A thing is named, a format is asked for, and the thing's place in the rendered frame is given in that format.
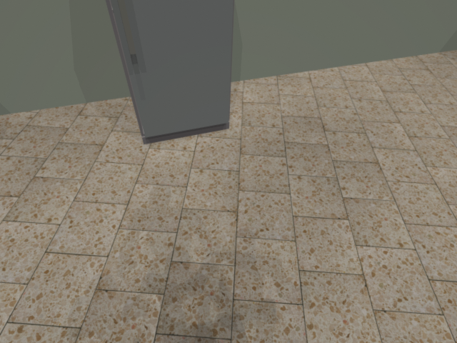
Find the handle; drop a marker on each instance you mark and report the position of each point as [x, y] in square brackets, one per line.
[127, 27]

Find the fridge door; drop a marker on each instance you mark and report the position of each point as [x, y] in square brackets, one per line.
[181, 71]

